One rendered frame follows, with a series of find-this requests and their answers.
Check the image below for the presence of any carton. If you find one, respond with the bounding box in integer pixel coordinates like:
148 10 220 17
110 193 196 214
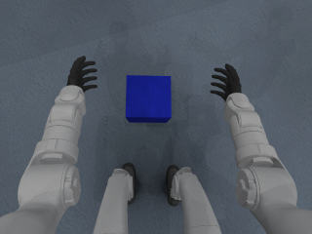
126 75 172 123

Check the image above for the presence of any right robot forearm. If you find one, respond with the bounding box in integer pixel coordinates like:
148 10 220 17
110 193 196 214
223 93 297 203

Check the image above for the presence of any robot left hand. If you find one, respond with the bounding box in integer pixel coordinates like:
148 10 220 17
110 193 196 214
66 56 98 93

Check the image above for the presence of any robot right foot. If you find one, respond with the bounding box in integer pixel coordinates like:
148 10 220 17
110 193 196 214
166 165 179 207

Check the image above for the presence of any right robot upper arm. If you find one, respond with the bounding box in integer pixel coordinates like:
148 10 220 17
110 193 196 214
235 166 312 234

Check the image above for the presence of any left robot thigh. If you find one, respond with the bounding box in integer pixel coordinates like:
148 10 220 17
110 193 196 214
93 174 134 234

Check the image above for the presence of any left robot upper arm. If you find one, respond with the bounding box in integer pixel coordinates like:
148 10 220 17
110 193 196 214
0 163 81 234

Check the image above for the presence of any left robot forearm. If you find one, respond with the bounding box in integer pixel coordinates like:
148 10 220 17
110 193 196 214
18 85 87 205

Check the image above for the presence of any robot right hand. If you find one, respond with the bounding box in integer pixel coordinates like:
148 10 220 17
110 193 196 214
210 63 242 102

